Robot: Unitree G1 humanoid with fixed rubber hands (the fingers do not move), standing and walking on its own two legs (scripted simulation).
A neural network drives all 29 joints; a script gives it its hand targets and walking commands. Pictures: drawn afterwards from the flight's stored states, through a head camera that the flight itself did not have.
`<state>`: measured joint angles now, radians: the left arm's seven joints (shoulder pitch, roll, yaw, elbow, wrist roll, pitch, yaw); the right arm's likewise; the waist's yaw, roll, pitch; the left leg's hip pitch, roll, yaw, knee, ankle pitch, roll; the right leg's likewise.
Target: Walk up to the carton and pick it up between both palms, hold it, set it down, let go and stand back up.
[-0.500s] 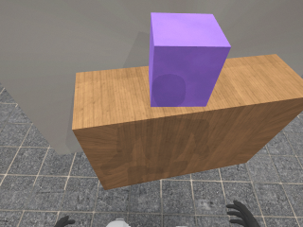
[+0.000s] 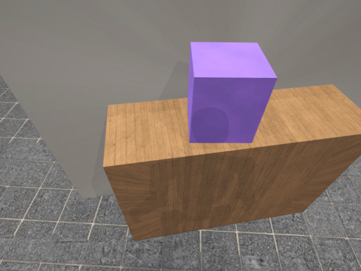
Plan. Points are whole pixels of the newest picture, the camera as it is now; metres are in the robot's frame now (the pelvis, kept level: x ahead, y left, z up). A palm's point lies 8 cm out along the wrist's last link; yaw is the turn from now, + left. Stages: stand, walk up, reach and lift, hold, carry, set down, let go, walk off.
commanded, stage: walk up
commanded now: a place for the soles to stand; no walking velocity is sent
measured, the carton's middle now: (222, 94) +0.63 -0.13 +0.05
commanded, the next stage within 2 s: none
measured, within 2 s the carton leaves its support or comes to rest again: neither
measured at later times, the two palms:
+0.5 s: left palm out of the picture +0.03 +0.17 -0.13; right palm out of the picture +0.12 -0.37 -0.11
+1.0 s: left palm (153, 240) +0.25 +0.08 -0.13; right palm (359, 257) +0.20 -0.45 -0.14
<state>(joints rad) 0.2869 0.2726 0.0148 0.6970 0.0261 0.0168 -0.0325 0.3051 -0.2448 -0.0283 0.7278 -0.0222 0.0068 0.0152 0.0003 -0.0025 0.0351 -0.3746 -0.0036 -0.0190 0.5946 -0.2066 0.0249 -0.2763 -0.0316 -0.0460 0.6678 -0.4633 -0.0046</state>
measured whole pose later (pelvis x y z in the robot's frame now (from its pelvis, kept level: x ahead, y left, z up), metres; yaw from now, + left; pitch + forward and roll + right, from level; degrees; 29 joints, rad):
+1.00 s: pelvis +0.16 -0.18 -0.03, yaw +1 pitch -4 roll -1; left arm 0.29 0.26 0.04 0.69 0.02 -0.01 -0.02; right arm 0.36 -0.29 -0.03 0.71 -0.01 0.02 -0.01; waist -0.04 0.03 0.15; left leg -0.27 0.13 -0.02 0.92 -0.55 -0.04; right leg -0.45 -0.05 -0.03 0.80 -0.26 0.03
